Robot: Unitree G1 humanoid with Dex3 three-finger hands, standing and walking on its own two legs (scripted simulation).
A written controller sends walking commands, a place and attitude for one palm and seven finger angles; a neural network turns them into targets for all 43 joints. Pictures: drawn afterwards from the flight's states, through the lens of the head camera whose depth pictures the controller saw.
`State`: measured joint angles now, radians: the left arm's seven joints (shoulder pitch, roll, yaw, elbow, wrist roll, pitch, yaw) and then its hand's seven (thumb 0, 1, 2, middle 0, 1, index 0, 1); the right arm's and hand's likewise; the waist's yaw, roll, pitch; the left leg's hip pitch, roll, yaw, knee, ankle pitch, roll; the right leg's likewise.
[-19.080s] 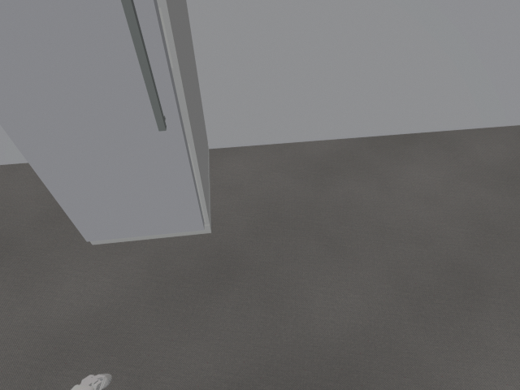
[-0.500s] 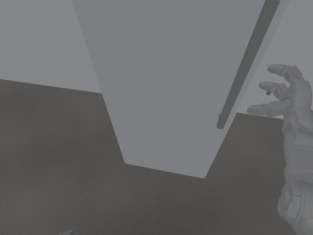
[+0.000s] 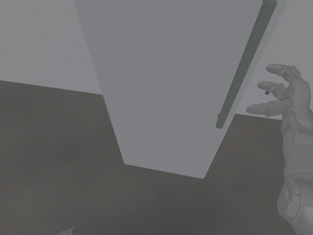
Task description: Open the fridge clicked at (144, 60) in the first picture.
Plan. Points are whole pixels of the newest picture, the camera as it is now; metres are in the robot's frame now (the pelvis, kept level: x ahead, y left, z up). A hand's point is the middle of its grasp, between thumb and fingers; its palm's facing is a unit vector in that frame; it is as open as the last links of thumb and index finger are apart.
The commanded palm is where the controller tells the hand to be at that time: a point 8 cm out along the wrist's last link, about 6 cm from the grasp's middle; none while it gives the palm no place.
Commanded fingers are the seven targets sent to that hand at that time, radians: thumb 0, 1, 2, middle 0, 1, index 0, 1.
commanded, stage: move the hooked fingers beside the handle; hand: right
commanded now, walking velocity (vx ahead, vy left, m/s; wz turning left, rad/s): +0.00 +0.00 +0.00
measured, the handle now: (236, 77) +0.53 -0.14 +0.13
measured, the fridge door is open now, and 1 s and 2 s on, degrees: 0 0 0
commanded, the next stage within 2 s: feel for the door with the fingertips in 0.30 s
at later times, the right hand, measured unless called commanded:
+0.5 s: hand (266, 92) +0.47 -0.21 +0.14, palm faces +0.10 +1.00 +0.00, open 14.0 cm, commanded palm +0.44 -0.25 +0.14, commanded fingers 0.00 0.50 -0.30 0.30 1.20 0.30 1.20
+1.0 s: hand (254, 88) +0.47 -0.18 +0.15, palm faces +0.12 +0.99 +0.00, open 14.0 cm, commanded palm +0.45 -0.23 +0.14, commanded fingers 0.00 0.50 -0.30 0.30 1.20 0.30 1.20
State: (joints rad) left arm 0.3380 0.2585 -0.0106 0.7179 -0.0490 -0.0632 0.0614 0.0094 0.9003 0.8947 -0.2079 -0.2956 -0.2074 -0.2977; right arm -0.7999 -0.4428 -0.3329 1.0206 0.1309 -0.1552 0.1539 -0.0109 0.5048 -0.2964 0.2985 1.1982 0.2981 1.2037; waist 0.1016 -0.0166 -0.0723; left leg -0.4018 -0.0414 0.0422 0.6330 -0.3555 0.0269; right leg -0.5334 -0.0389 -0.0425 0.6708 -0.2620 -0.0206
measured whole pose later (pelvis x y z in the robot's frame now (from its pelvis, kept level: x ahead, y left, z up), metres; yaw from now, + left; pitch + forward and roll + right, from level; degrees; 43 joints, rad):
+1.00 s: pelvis +0.00 +0.00 +0.00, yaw +1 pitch +7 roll +1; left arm 0.34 0.25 0.00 0.73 -0.03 -0.07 0.04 0.01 0.90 0.89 -0.21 -0.30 -0.21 -0.30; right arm -0.81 -0.38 -0.32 1.00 0.10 -0.16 0.07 -0.01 0.50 -0.30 0.30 1.20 0.30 1.20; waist 0.11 -0.02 -0.08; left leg -0.40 -0.04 0.03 0.64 -0.36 0.03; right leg -0.53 -0.04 -0.05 0.67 -0.27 -0.02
